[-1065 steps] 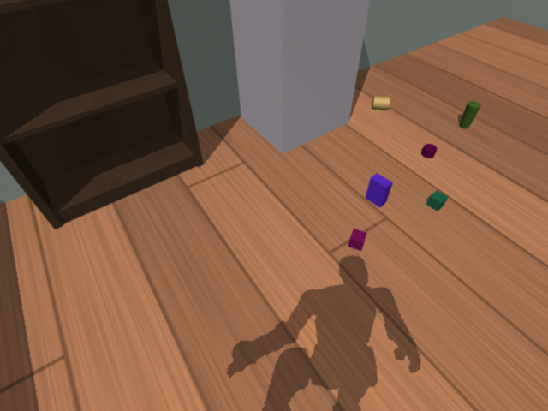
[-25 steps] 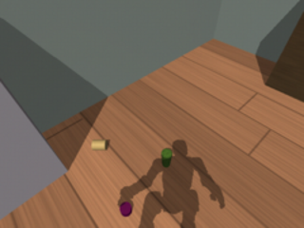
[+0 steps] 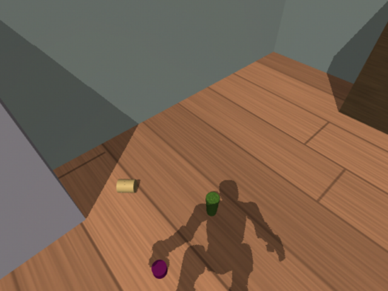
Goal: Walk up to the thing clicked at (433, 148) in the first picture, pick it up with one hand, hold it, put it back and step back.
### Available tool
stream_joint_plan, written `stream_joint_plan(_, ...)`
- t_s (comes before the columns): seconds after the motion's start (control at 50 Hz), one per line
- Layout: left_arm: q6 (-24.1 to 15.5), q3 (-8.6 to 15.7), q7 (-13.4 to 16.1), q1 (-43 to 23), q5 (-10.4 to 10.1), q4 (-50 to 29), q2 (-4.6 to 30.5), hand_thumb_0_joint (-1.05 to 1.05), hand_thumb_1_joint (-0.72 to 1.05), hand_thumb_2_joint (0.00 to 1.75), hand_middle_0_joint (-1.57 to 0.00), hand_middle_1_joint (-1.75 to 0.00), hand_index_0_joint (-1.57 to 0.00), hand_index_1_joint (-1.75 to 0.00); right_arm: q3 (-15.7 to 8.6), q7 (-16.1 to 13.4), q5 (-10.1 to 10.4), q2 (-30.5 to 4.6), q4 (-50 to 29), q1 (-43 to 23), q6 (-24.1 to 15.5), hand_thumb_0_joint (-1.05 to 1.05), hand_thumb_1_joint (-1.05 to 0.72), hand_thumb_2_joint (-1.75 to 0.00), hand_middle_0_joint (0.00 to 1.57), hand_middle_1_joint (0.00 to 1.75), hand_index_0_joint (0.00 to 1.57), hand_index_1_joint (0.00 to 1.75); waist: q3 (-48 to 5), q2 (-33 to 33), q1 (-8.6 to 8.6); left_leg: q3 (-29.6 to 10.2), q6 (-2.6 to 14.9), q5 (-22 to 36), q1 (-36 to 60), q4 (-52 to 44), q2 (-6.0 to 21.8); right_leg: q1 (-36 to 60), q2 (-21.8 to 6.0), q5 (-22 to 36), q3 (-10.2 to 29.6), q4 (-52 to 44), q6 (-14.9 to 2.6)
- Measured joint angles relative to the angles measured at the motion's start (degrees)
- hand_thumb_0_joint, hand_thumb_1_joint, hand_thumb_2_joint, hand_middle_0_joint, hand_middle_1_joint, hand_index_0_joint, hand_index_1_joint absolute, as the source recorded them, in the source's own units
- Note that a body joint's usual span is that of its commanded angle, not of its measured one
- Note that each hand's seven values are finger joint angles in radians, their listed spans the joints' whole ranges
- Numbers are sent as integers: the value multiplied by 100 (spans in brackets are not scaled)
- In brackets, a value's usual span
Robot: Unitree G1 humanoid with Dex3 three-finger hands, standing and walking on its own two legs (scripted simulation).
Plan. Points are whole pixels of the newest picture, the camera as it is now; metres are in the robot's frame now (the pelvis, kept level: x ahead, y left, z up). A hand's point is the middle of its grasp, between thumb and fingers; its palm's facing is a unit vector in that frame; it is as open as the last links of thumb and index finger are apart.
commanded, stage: stand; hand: left
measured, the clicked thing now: (159, 269) +0.41 +0.18 -0.76
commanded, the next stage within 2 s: none
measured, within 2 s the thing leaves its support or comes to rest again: neither
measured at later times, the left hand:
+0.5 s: hand out of the picture +0.09 +0.25 -0.16, palm faces -0.03 -0.94 -0.35, open 7.4 cm
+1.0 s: hand out of the picture +0.09 +0.25 -0.16, palm faces -0.03 -0.94 -0.35, open 7.4 cm
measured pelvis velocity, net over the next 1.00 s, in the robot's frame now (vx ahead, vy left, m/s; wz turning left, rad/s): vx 0.01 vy -0.01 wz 0.00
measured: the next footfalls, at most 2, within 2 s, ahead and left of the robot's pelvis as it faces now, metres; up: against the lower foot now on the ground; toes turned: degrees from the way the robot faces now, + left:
none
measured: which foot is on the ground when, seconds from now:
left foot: down 0.00-1.00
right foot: down 0.00-1.00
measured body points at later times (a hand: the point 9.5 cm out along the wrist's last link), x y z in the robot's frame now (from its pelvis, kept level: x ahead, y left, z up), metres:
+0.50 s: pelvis +0.01 -0.01 +0.00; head +0.02 -0.01 +0.45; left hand +0.09 +0.30 -0.13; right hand +0.08 -0.31 -0.13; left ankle +0.01 +0.13 -0.75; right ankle +0.00 -0.13 -0.75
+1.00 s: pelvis +0.01 -0.01 +0.00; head +0.02 -0.01 +0.45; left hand +0.09 +0.29 -0.13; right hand +0.09 -0.31 -0.13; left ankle +0.01 +0.13 -0.75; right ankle +0.00 -0.13 -0.75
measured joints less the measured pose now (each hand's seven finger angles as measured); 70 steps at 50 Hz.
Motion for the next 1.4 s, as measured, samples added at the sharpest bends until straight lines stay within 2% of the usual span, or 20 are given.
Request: stream_joint_plan(1.4,8,-8,13,79,-1,-99,17,1,90,90,-20,-30,-20,-30,32,-21,-5,-16,-60,182,13,1,-91,-90,21,30,21,30,5,31,-4,-4,-79,-81,152,-77,89,127,87,-99,-12,-38,-77)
